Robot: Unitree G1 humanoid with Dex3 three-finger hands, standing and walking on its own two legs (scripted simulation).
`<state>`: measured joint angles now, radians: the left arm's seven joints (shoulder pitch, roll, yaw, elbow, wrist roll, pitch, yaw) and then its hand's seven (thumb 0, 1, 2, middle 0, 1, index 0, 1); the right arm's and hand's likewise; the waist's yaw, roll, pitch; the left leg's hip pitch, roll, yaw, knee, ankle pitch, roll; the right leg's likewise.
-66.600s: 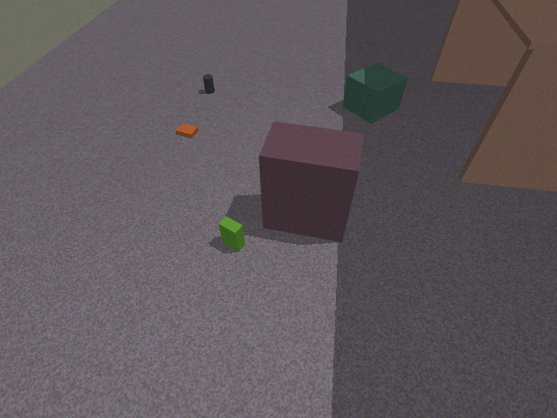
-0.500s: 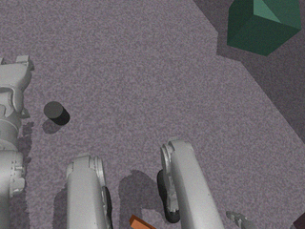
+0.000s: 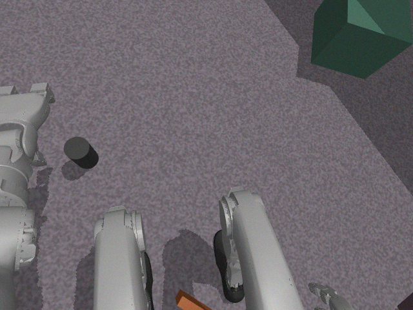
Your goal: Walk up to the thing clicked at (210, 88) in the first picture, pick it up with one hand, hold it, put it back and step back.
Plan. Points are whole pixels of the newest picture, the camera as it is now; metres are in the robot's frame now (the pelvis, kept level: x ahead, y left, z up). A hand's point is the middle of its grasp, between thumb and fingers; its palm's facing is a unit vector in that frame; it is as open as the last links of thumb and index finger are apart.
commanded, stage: withdraw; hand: left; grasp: from above
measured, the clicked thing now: (82, 153) +0.51 +0.26 -0.36
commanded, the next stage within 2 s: none
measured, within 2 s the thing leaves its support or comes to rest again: neither
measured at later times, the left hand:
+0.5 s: hand (32, 135) +0.47 +0.29 -0.11, palm faces -0.50 -0.04 -0.87, open 14.1 cm
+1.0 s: hand (35, 134) +0.48 +0.28 -0.12, palm faces -0.49 -0.04 -0.87, open 14.1 cm
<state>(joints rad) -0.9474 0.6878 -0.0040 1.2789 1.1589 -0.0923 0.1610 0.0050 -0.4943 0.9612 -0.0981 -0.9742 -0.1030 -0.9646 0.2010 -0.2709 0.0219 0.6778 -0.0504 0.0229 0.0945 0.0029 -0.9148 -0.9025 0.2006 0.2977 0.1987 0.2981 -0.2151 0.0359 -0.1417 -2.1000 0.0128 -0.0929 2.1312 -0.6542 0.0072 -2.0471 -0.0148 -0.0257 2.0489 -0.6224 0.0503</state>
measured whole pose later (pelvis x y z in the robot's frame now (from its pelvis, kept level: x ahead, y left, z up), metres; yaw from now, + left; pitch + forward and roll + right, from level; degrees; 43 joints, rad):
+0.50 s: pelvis +0.00 +0.00 +0.00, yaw +0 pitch +36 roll -6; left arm -0.91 0.69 -0.01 1.22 1.12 -0.09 0.12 0.00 -0.50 0.96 -0.09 -0.98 -0.09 -0.97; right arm 0.22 -0.26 0.02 0.67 -0.04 0.04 0.10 0.00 -0.91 -0.90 0.20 0.30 0.20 0.30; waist -0.20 0.04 -0.15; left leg -2.08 0.02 -0.09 2.12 -0.67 0.01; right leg -2.04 -0.01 -0.02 2.04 -0.63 0.05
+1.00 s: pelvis +0.00 +0.00 +0.00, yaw +0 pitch +36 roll -6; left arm -0.95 0.68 -0.01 1.27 1.14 -0.08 0.14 0.00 -0.50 0.96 -0.08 -0.98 -0.09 -0.97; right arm 0.21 -0.26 0.02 0.69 -0.05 0.03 0.09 0.00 -0.91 -0.90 0.20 0.30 0.20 0.30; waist -0.21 0.04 -0.14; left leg -2.10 0.01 -0.09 2.13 -0.66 0.01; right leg -2.05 -0.01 -0.02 2.05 -0.63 0.05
